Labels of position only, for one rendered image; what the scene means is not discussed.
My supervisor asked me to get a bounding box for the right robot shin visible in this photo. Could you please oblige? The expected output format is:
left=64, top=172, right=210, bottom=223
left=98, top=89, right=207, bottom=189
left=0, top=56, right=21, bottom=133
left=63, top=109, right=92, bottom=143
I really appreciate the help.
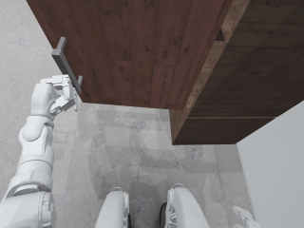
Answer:
left=164, top=183, right=183, bottom=228

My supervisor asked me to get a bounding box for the left robot upper arm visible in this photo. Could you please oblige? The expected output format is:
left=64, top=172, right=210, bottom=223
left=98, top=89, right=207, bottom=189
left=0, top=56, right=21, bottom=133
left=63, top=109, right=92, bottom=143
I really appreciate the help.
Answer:
left=0, top=191, right=57, bottom=228

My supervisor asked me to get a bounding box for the handle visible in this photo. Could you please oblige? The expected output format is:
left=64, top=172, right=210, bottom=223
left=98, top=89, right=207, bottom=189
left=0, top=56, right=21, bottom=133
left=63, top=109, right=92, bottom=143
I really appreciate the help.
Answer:
left=51, top=37, right=84, bottom=95

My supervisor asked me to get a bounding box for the cupboard door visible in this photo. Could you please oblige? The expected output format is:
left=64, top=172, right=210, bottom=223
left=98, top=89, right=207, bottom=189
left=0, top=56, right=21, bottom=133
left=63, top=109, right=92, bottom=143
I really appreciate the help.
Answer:
left=26, top=0, right=234, bottom=111

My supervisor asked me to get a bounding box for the left robot hand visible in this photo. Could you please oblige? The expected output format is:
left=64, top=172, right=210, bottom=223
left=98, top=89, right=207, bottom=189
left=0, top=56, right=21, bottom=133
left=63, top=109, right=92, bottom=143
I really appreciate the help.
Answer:
left=30, top=74, right=79, bottom=122

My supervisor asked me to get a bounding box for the right robot thigh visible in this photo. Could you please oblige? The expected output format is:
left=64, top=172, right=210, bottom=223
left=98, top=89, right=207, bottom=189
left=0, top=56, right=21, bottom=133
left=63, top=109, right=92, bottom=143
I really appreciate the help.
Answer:
left=167, top=187, right=210, bottom=228

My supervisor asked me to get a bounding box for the right robot hand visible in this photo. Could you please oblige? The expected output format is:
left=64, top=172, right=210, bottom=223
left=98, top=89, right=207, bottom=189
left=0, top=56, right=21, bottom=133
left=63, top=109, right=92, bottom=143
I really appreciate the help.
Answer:
left=232, top=205, right=261, bottom=228

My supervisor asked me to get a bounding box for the left robot forearm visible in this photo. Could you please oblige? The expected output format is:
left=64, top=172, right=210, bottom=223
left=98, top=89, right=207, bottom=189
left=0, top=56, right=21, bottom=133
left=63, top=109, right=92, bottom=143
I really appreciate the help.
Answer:
left=0, top=115, right=54, bottom=206

